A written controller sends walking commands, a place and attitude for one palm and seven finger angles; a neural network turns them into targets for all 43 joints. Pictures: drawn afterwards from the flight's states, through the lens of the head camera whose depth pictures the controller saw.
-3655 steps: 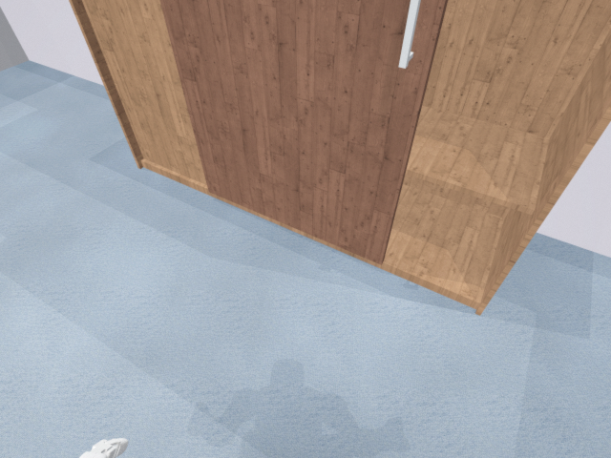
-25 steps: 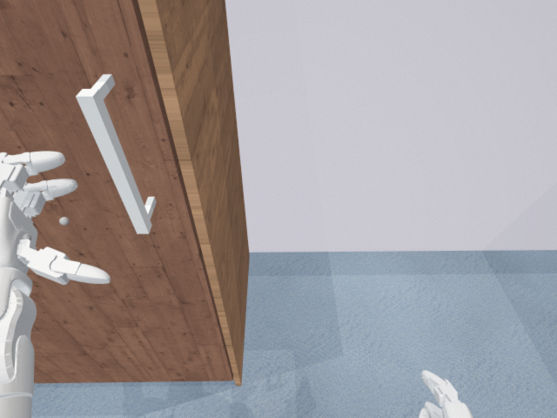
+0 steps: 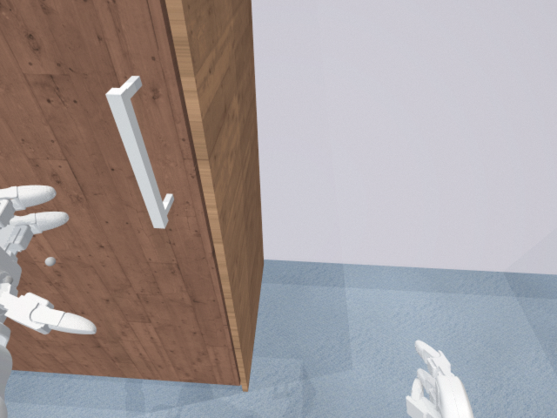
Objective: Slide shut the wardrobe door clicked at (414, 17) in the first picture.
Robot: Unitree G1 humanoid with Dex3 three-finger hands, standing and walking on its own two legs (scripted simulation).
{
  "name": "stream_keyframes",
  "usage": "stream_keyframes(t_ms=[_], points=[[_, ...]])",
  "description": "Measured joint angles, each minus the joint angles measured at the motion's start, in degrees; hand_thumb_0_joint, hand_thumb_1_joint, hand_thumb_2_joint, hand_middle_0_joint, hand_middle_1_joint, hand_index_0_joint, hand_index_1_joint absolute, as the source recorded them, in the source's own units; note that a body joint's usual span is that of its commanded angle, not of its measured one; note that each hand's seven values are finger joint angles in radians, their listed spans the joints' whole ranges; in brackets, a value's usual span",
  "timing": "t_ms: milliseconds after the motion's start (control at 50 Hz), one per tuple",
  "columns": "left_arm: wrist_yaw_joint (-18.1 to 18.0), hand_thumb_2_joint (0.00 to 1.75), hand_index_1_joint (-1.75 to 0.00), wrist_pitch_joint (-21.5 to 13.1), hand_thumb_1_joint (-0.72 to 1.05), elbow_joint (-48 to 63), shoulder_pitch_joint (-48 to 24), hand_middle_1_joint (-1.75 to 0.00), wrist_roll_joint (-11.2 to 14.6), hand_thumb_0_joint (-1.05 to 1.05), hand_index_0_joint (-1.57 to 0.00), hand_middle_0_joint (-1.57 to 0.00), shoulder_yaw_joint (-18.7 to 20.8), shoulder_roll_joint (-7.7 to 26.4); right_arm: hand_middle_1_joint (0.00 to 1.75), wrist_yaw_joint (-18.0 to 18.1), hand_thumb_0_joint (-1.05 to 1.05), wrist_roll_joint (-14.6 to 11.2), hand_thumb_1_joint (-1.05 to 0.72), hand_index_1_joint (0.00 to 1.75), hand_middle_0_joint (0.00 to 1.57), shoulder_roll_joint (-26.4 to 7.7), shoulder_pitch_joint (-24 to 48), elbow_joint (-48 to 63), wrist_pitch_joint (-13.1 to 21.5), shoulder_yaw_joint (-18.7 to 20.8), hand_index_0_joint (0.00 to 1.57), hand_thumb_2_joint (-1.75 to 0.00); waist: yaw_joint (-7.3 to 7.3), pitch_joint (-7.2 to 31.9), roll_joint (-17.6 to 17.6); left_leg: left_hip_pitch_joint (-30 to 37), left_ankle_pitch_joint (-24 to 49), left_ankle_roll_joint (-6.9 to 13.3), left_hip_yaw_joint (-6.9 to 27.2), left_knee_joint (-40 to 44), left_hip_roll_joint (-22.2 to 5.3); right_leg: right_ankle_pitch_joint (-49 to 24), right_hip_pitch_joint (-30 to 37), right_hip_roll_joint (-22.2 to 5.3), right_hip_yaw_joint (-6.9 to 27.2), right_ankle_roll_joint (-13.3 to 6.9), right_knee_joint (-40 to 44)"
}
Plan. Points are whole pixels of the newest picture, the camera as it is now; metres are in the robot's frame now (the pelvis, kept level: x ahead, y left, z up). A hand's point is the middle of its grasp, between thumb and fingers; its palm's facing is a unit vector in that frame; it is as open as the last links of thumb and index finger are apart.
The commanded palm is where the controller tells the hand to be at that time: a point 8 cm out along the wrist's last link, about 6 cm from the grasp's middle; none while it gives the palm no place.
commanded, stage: draw the hand back to the body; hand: left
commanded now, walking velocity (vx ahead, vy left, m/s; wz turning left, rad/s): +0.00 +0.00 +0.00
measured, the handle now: (148, 159) +0.37 +0.25 +0.21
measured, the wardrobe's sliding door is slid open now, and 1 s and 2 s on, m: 0.00 0.00 0.00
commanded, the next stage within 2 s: step back with the hand held close in 1.64 s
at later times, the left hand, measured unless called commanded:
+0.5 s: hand (45, 274) +0.19 +0.29 +0.18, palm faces +0.17 -0.98 -0.06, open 14.7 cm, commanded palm +0.15 +0.33 +0.19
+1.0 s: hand (58, 262) +0.21 +0.30 +0.17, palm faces +0.44 -0.83 -0.34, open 11.4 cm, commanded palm +0.16 +0.33 +0.19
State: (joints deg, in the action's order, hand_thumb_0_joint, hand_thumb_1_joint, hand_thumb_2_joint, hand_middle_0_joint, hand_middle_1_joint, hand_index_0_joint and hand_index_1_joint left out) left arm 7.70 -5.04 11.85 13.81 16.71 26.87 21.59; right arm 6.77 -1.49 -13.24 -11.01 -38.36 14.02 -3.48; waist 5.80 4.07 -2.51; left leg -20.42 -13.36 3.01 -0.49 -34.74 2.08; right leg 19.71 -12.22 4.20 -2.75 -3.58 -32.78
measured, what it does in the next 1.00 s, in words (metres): stands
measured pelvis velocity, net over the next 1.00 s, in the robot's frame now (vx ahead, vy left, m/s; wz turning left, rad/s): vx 0.01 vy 0.03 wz -0.03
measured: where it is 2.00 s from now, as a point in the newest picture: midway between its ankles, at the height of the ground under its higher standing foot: outside the picture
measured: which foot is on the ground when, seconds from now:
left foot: down 0.00-1.00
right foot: down 0.00-1.00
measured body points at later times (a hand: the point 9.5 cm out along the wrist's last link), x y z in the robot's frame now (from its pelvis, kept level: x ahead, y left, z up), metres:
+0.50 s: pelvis +0.00 +0.01 +0.00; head -0.05 +0.00 +0.45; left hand +0.17 +0.34 +0.19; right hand +0.22 -0.21 -0.03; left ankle +0.06 +0.08 -0.73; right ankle -0.02 -0.08 -0.73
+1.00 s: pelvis +0.01 +0.03 +0.01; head -0.02 +0.03 +0.46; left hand +0.18 +0.34 +0.19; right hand +0.17 -0.19 -0.08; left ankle +0.06 +0.08 -0.73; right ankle -0.02 -0.08 -0.73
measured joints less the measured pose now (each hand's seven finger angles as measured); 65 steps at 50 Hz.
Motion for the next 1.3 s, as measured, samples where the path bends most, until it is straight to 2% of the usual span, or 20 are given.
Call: stream_keyframes(t_ms=[80,100,180,240,320,440,500,560,580,600,640,680,740,800,880,1020,1160,1300], points=[[0.17,0.2,-1.15,-0.13,-0.56,1.44,0.68,-1.15,0.13,-0.02,-0.26,-0.25,0.14,-0.11,0.3,0.13,0.01,0.18,-0.91,0.3,0.2,0.01,-0.01,-0.16,0.36,-0.26,0.21,-0.9,0.61,-0.18,0.07,-0.2,-0.29,-0.02,0.48,-0.5,0.19,0.36,0.08,-0.11,-0.51,-0.02,-0.24],[1.22,0.2,-1.15,0.54,-0.56,1.02,0.24,-1.15,0.97,-0.02,-0.26,-0.25,0.2,-0.01,0.3,0.32,0.01,-0.14,-0.91,0.3,0.2,-0.07,0.01,-0.45,0.49,-0.44,0.21,-0.9,0.71,-0.33,0.01,-0.1,-0.3,-0.03,0.7,-0.5,0.26,0.39,0.31,-0.13,-0.72,-0.01,-0.1],[7.32,0.2,-1.15,9.19,-0.56,-0.32,-1.36,-1.15,3.5,-0.02,-0.26,-0.25,-0.14,1.61,0.3,1.66,0.01,-1.6,-0.91,0.3,0.2,-0.63,-0.27,-1.05,0.68,-1.17,0.21,-0.9,1.0,-0.39,-0.72,1.18,-0.19,0.08,1.16,0.16,0.3,-0.14,2.14,-0.06,-1.07,0.13,1.58],[11.52,0.2,-1.15,14.72,-0.56,-0.64,-2.06,-1.15,5.05,-0.02,-0.25,-0.25,-0.65,3.34,0.3,2.02,0.01,-2.39,-0.91,0.3,0.21,-1.1,-0.21,-0.89,1.27,-1.6,0.21,-0.9,0.66,-0.18,-1.16,2.21,-0.21,0.19,1.01,0.65,0.26,-0.4,3.26,-0.03,-0.84,0.37,2.42],[15.61,0.2,-1.15,18.52,-0.56,-0.14,-2.0,-1.15,7.54,-0.02,-0.26,-0.25,0.14,5.26,0.3,1.18,0.01,-2.9,-0.91,0.3,0.2,-1.5,0.1,0.2,2.08,-1.91,0.21,-0.9,-0.28,0.45,-1.13,2.97,-0.29,0.32,0.39,1.01,0.17,-0.48,3.76,-0.05,-0.18,0.56,2.61],[14.41,0.2,-1.15,19.79,-0.55,2.8,0.93,-1.15,9.49,-0.02,-0.26,-0.25,3.62,5.03,0.3,-0.91,0.01,-3.51,-0.91,0.3,0.2,-1.67,-0.08,2.72,1.86,-1.27,0.21,-0.9,-1.01,1.57,-0.49,2.96,-0.47,0.42,-0.5,0.78,0.02,-0.3,3.28,-0.05,0.66,0.69,1.8],[12.93,0.2,-1.15,21.16,-0.55,3.17,1.56,-1.14,8.74,-0.02,-0.26,-0.25,3.55,3.55,0.3,-1.21,0.01,-3.67,-0.91,0.3,0.2,-2.13,-0.29,3.12,1.49,-0.92,0.2,-0.9,-0.74,1.49,-0.55,2.74,-0.36,0.59,-0.33,0.43,0.15,-0.34,3.16,-0.16,0.44,0.84,1.48],[11.67,0.21,-1.14,21.84,-0.53,3.83,1.84,-1.13,7.25,-0.02,-0.25,-0.25,1.71,1.94,0.3,-0.91,0.01,-3.5,-0.91,0.3,0.2,-2.46,-0.36,2.91,1.48,-0.82,0.2,-0.9,-0.35,0.84,-0.8,2.55,-0.07,0.85,0.05,0.12,0.33,-0.52,3.18,-0.3,-0.02,1.02,1.34],[11.4,0.22,-1.13,21.79,-0.52,4.0,1.73,-1.13,6.73,-0.02,-0.25,-0.25,0.91,1.61,0.3,-0.73,0.01,-3.42,-0.91,0.3,0.2,-2.43,-0.36,2.71,1.53,-0.86,0.2,-0.9,-0.27,0.54,-0.8,2.51,0.08,0.92,0.21,0.1,0.43,-0.61,3.21,-0.37,-0.21,1.06,1.32],[9.07,0.23,-1.12,20.6,-0.51,4.62,1.7,-1.12,3.98,-0.02,-0.25,-0.25,-0.62,1.7,0.3,-0.85,0.01,-2.64,-0.91,0.3,0.2,-2.29,-0.35,2.49,1.55,-0.66,0.2,-0.9,-0.13,0.18,-0.82,2.4,0.2,0.9,0.42,0.0,0.4,-0.77,3.27,-0.31,-0.42,1.03,1.48],[1.92,0.24,-1.1,16.43,-0.47,5.91,1.98,-1.09,-1.09,-0.02,-0.25,-0.25,-2.95,2.14,0.3,-1.42,0.01,-1.07,-0.91,0.3,0.2,-1.88,0.08,1.8,1.57,-0.48,0.2,-0.9,-0.22,-0.77,-0.83,1.96,0.23,0.47,0.75,-0.29,0.14,-1.34,3.24,-0.02,-0.71,0.89,2.06],[-3.86,0.27,-1.07,12.19,-0.42,6.94,2.61,-1.07,-4.35,-0.02,-0.25,-0.25,-3.68,1.88,0.3,-1.95,0.01,-0.25,-0.91,0.3,0.2,-1.31,0.5,1.44,1.09,-0.41,0.2,-0.9,-0.57,-2.03,-0.72,1.82,0.3,0.24,0.81,-0.18,-0.04,-1.93,3.29,0.15,-0.72,0.91,2.66],[-9.23,0.31,-1.02,7.36,-0.33,8.67,4.44,-1.01,-7.35,-0.02,-0.25,-0.24,-4.31,0.98,0.3,-2.4,0.01,0.49,-0.91,0.3,0.2,-0.52,0.09,0.95,0.19,-0.11,0.21,-0.9,-0.76,-3.25,-0.74,2.45,0.93,0.66,0.32,0.82,-0.09,-2.59,3.77,0.14,-0.18,1.18,3.65],[-11.95,0.36,-0.96,4.01,-0.24,9.7,6.52,-0.96,-9.1,-0.02,-0.24,-0.24,-5.54,-0.02,0.3,-2.64,0.01,0.91,-0.91,0.3,0.2,-0.08,-1.16,0.19,-0.89,0.09,0.21,-0.9,-0.82,-3.45,-0.8,3.94,1.31,1.21,-0.48,2.48,0.44,-2.69,4.7,-0.49,0.63,1.66,4.38],[-13.32,0.42,-0.88,1.74,-0.1,9.31,8.2,-0.88,-10.62,-0.01,-0.24,-0.23,-6.86,-0.59,0.3,-2.79,0.01,1.16,-0.91,0.3,0.2,0.44,-2.42,-0.88,-2.72,0.18,0.21,-0.9,-1.09,-3.42,-0.53,6.15,1.69,1.77,-1.46,4.79,1.25,-2.51,6.09,-1.4,1.64,2.22,5.23],[-13.5,0.54,-0.74,0.64,0.15,9.22,9.01,-0.73,-12.14,-0.01,-0.23,-0.23,-7.84,-0.66,0.3,-3.12,0.01,1.48,-0.91,0.3,0.21,0.59,-2.59,-0.83,-4.56,0.6,0.21,-0.9,-1.63,-4.25,0.34,8.88,1.95,2.1,-2.64,7.57,1.81,-2.6,8.05,-2.06,2.98,2.65,6.96],[-12.83,0.66,-0.59,0.2,0.4,11.57,11.43,-0.58,-12.29,0.0,-0.23,-0.22,-7.91,0.08,0.3,-3.8,0.01,1.75,-0.91,0.3,0.2,0.05,-1.61,0.73,-5.72,1.54,0.21,-0.9,-1.86,-4.04,0.54,9.95,1.96,2.15,-3.17,9.2,1.77,-3.06,9.16,-2.05,3.7,2.71,9.05],[-12.54,0.79,-0.44,1.26,0.65,10.91,11.08,-0.44,-12.16,0.0,-0.22,-0.21,-7.99,-0.3,0.3,-3.92,0.01,1.73,-0.91,0.3,0.2,-0.42,-0.35,1.9,-7.39,2.03,0.2,-0.9,-1.28,-4.44,0.46,10.26,1.93,1.94,-2.79,9.72,1.6,-3.31,9.84,-1.82,3.42,2.42,10.27]])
